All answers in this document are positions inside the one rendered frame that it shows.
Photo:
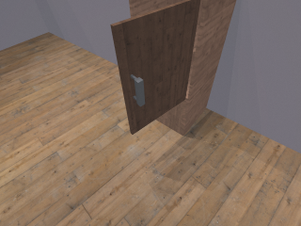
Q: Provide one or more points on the cupboard door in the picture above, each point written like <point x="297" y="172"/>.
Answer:
<point x="156" y="46"/>

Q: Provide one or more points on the handle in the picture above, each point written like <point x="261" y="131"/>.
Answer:
<point x="139" y="90"/>

